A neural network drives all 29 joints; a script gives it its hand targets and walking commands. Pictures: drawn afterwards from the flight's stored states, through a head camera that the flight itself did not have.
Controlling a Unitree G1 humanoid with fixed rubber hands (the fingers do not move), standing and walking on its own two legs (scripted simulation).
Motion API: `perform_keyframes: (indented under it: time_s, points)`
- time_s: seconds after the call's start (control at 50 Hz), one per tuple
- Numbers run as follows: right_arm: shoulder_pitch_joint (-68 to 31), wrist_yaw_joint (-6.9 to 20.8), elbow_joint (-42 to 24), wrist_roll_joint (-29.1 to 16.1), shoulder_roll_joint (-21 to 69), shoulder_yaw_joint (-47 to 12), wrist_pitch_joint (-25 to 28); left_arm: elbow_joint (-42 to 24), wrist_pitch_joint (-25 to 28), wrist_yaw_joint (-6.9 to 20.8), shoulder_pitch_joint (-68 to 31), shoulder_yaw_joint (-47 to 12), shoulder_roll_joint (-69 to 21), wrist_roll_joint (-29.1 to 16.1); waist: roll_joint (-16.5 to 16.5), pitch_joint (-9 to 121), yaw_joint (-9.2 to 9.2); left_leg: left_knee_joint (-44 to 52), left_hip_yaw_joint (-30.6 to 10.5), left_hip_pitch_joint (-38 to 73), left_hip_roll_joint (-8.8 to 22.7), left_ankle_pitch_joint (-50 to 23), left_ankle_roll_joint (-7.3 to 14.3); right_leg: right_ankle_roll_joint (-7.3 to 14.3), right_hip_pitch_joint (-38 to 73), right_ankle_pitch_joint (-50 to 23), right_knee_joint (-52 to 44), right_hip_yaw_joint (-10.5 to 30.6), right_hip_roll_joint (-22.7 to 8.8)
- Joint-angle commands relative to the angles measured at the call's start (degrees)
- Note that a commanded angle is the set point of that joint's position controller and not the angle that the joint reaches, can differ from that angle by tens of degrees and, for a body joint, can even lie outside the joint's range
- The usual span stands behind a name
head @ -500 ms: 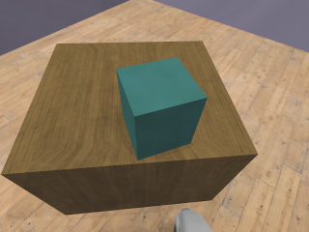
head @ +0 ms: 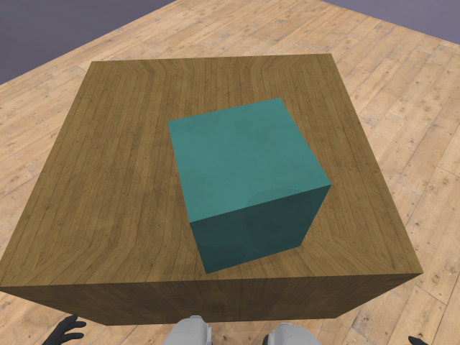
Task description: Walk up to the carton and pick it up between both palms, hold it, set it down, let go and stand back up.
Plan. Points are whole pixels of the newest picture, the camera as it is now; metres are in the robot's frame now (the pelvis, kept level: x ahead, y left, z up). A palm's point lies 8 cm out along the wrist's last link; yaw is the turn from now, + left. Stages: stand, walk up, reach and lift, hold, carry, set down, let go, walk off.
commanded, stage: walk up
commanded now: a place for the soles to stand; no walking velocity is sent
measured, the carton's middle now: (240, 190) +0.38 +0.00 +0.00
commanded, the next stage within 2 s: none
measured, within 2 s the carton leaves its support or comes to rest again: neither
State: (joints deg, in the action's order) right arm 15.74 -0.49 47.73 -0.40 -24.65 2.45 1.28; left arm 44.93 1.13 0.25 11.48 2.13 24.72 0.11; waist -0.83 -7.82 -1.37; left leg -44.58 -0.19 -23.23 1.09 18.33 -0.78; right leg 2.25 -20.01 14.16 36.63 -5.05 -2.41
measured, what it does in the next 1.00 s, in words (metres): steps on the spot: left foot, then right foot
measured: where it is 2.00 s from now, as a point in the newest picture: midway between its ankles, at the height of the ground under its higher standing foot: outside the picture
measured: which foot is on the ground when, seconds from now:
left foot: up 0.00-0.02, down 0.04-1.00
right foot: down 0.00-0.06, up 0.08-0.36, down 0.38-1.00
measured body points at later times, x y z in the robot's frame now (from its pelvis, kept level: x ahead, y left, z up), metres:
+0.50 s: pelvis -0.02 -0.01 +0.00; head -0.01 -0.03 +0.45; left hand +0.03 +0.33 -0.10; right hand +0.07 -0.34 -0.11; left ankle +0.04 +0.13 -0.72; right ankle -0.06 -0.14 -0.72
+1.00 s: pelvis -0.01 +0.00 +0.01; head +0.01 +0.00 +0.46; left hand +0.11 +0.32 -0.10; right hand +0.09 -0.33 -0.10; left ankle +0.04 +0.13 -0.72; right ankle -0.06 -0.14 -0.72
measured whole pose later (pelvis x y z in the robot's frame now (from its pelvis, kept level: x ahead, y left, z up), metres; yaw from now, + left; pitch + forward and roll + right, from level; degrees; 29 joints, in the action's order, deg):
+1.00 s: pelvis -0.01 +0.00 +0.01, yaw -1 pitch -1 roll +0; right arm 5.4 0.8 60.4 0.0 -23.9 0.2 0.9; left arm 59.2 0.9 -0.2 4.9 -0.3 24.5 0.1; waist 0.3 -2.8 0.4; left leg -28.0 -1.3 -15.9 1.7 10.8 -1.3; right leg -1.6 -6.6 18.6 26.5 0.1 -1.5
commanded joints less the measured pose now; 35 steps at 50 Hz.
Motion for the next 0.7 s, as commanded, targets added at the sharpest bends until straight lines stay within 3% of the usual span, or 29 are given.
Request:
perform_keyframes:
  time_s: [0.0,0.02,0.04,0.06,0.08,0.1,0.12,0.14,0.16,0.18,0.22,0.28,0.3,0.32,0.34,0.36,0.38,0.4,0.42,0.44,0.46,0.48,0.5,0.52,0.54,0.56,0.58,0.62,0.68]
  points:
    - [9.36,-0.84,0.22,1.69,-9.37,3.59,0.32,-3.46,-1.92,-0.55,-1.69,2.48,10.09,-0.68,4.38,10.5,3.8,10.24,1.17,13.37,-0.51,-2.99,3.46,7.2,-5.13,-6.58,-0.97,9.96,-12.37]
    - [5.94,-0.68,-0.65,2.47,-10.72,3.9,0.26,-2.67,-2.45,-0.56,0.75,2.08,8.42,-0.45,-1.5,8.95,2.19,15.66,-6.9,13.0,3.12,0.83,5.0,4.45,-9.07,5.47,3.85,8.08,-8.53]
    - [3.08,-0.63,-3.08,2.61,-14.79,4.48,0.16,-2.93,-3.03,-0.81,1.44,1.54,7.72,-0.6,-12.15,5.58,1.99,26.4,-26.67,7.57,15.47,1.57,9.6,0.34,-13.59,17.1,15.69,3.39,0.24]
    - [0.04,-0.57,-4.08,2.15,-16.7,4.83,0.11,-1.38,-3.55,-1.43,4.06,1.84,9.25,-0.6,-7.41,5.45,0.92,26.94,-27.96,3.81,18.48,0.1,13.99,-0.74,-10.84,19.72,24.78,9.41,2.3]
    - [-1.38,-0.57,-4.0,1.78,-18.11,5.06,0.21,-0.84,-3.72,-1.81,3.29,2.5,10.35,-0.5,-11.2,3.41,2.02,28.4,-30.8,-2.93,21.25,-0.97,15.99,-1.05,-8.86,21.15,28.17,11.26,2.28]
    - [-2.1,-0.84,-3.95,1.53,-16.56,4.83,0.62,-0.79,-3.75,-1.68,2.36,3.17,11.55,-0.36,-7.54,2.16,1.54,27.35,-27.91,-2.54,18.79,-0.69,14.28,-0.35,-7.49,18.03,28.94,12.99,2.12]
    - [-2.81,-0.88,-4.08,1.58,-15.66,4.53,0.89,0.46,-3.63,-1.1,1.55,3.03,11.2,-1.01,-9.5,2.5,1.86,25.92,-21.61,-2.52,14.93,-0.04,12.71,-0.35,-6.79,15.59,29.02,13.56,3.04]
    - [-3.87,-1.13,-4.02,1.63,-13.57,4.06,1.13,1.76,-3.44,-0.85,3.14,3.34,11.43,-0.63,-5.85,4.95,1.12,24.27,-16.47,1.54,12.16,-0.91,10.98,0.06,-7.2,13.84,28.93,13.67,3.7]
    - [-2.88,-1.36,-3.82,1.35,-12.72,4.01,1.31,2.05,-3.48,-0.73,2.93,3.19,11.25,-0.12,-4.62,5.66,1.67,22.96,-15.53,5.27,11.4,-1.94,9.96,-0.39,-8.98,12.86,28.22,13.84,4.18]
    - [-3.0,-1.33,-3.98,1.15,-11.01,3.26,1.26,3.25,-3.1,-0.67,5.04,3.13,9.93,-0.62,-4.97,8.25,0.92,22.86,-12.17,6.94,9.71,-1.79,9.55,-0.65,-6.95,11.71,25.58,13.04,4.21]
    - [-2.53,-0.7,-3.03,1.42,-10.8,3.17,1.22,3.37,-2.31,-0.44,4.68,2.58,9.29,-0.2,-6.23,8.81,2.5,22.44,-11.89,11.21,9.19,3.26,8.99,-1.8,-5.98,12.56,16.25,11.11,3.97]
    - [-4.48,0.37,-3.55,2.08,-11.91,3.33,-0.12,3.94,-0.57,-0.43,5.64,2.34,9.29,0.15,-14.4,9.77,3.22,21.57,-10.25,10.82,10.47,8.65,11.38,-2.75,-1.87,17.73,4.2,4.52,2.9]
    - [-3.51,0.72,-2.79,2.18,-13.07,3.5,-0.84,5.11,0.09,-0.69,6.25,2.27,9.07,0.49,-14.39,9.31,3.19,20.22,-8.95,9.55,10.17,7.47,11.71,-2.4,1.2,15.26,-1.64,2.66,3.22]
    - [-4.16,0.97,-2.88,1.59,-11.95,3.24,-1.27,6.32,0.59,-0.8,6.88,2.13,7.62,0.3,-13.72,7.9,2.05,17.07,-7.46,8.23,8.57,0.91,10.55,-2.53,4.39,8.03,-8.6,1.42,4.31]
    - [-4.33,0.96,-2.73,1.1,-11.16,3.08,-1.7,7.61,1.28,-1.26,8.72,2.25,8.02,0.88,-7.63,9.21,1.04,12.18,-5.68,7.56,7.44,-3.74,9.46,-2.12,8.99,2.2,-15.76,1.63,4.93]
    - [-2.96,0.94,-1.87,0.64,-8.66,1.87,-1.48,7.55,1.76,-1.69,8.45,2.34,8.99,1.27,-5.3,10.58,0.84,7.12,-4.33,4.56,7.07,-10.76,6.87,-1.43,13.88,-0.72,-16.67,6.35,1.67]
    - [-4.26,1.09,-2.52,-0.41,-5.37,0.74,-1.43,6.38,2.48,-2.1,7.55,2.8,12.12,1.88,2.43,8.81,0.46,1.29,-2.04,0.04,3.98,-9.18,3.62,1.01,12.41,-0.76,-19.73,20.1,-6.66]
    - [-6.29,0.86,-2.87,-0.02,-6.03,0.73,-1.47,5.63,2.7,-1.88,3.48,3.43,16.29,2.44,9.26,5.45,1.06,3.33,-1.38,-5.22,0.99,6.55,2.26,5.92,8.65,2.21,-20.04,28.98,-14.08]
    - [-8.28,0.23,-1.16,0.6,-9.76,1.92,-1.24,5.68,2.42,-1.62,1.33,3.38,18.12,2.08,10.72,1.4,0.82,1.61,-4.39,1.19,2.55,11.76,2.4,10.08,-1.3,-0.68,-17.7,30.06,-17.12]
    - [-6.3,0.51,0.07,0.57,-10.84,2.48,-0.82,5.28,2.25,-1.44,-2.12,2.31,15.18,1.33,9.16,0.56,3.45,4.54,-3.92,7.07,3.31,7.46,3.17,8.03,-4.47,1.04,-15.43,23.03,-13.83]
    - [-5.33,0.81,1.17,0.12,-10.3,1.97,-0.35,4.99,1.98,-1.1,-3.76,1.37,12.43,0.53,8.12,0.27,4.54,11.34,-2.89,10.26,3.31,1.88,3.06,4.1,-5.71,0.06,-13.87,13.55,-8.94]
    - [-5.4,1.19,2.49,0.02,-10.0,2.43,0.11,5.04,1.99,-0.97,-4.84,0.9,9.52,0.32,5.79,1.32,4.31,14.14,-4.1,11.15,3.17,-9.75,3.88,1.22,-3.34,-2.28,-12.34,10.73,-4.98]
    - [-5.52,1.21,2.82,0.05,-10.02,2.19,0.11,5.6,2.29,-0.89,-4.23,1.02,9.89,0.21,3.83,2.8,3.5,15.18,-5.71,12.21,4.91,-18.07,4.53,-0.17,-1.32,-5.44,-10.21,8.68,-3.29]
    - [-6.65,0.92,2.41,0.3,-11.19,2.06,0.17,6.02,2.42,-0.84,-1.06,0.82,9.77,-0.24,2.67,6.77,1.76,14.32,-6.28,14.45,6.14,-21.43,5.61,-0.18,0.48,-7.05,-9.2,8.64,-2.32]
    - [-8.58,0.8,1.98,0.44,-10.84,1.69,0.14,6.22,2.15,-0.75,-0.29,0.72,9.77,0.31,5.78,9.59,1.38,15.96,-8.02,14.42,6.72,-12.9,5.59,-0.48,2.43,-0.83,-11.28,9.61,-2.21]
    - [-9.01,0.83,2.58,0.49,-10.38,1.05,0.21,6.44,1.59,-0.59,-0.3,0.79,9.97,0.3,6.32,8.41,0.44,16.0,-8.18,10.55,5.96,-5.21,4.83,0.01,2.21,6.78,-13.95,10.74,-2.78]
    - [-8.94,1.19,3.88,0.37,-10.39,1.01,-0.14,7.0,1.42,-0.74,-1.21,1.44,11.24,0.79,7.81,5.41,0.74,15.08,-6.5,7.83,3.81,-0.73,3.38,0.8,3.04,11.38,-16.6,11.91,-4.28]
    - [-8.47,1.68,5.36,0.16,-8.51,0.76,-0.49,7.66,1.46,-0.95,-2.7,1.57,12.48,0.68,8.05,4.32,1.76,14.92,-2.01,8.4,1.58,-4.81,1.45,1.77,3.32,10.48,-17.65,13.68,-6.45]
    - [-8.08,1.25,7.21,0.58,-10.03,0.88,0.2,7.59,1.0,-0.97,-4.34,0.73,11.16,0.04,1.37,6.5,1.47,16.85,-4.48,12.34,3.49,-13.02,2.75,1.05,4.19,-1.18,-14.1,9.58,-4.45]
